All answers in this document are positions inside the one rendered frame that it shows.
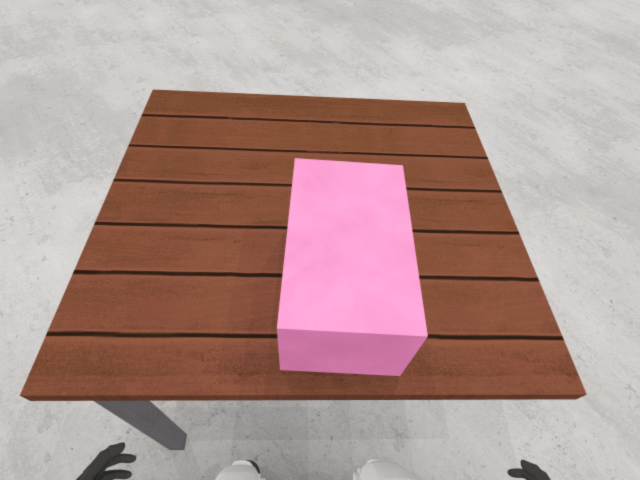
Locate robot left foot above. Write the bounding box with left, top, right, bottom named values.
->
left=246, top=460, right=260, bottom=474

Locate left robot hand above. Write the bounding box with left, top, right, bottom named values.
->
left=76, top=442, right=136, bottom=480

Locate table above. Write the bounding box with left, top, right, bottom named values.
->
left=20, top=90, right=587, bottom=450

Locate right robot hand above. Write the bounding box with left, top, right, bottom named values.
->
left=507, top=460, right=551, bottom=480

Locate robot right thigh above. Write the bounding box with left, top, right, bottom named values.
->
left=353, top=460, right=416, bottom=480

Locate carton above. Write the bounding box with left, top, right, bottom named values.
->
left=277, top=158, right=428, bottom=376

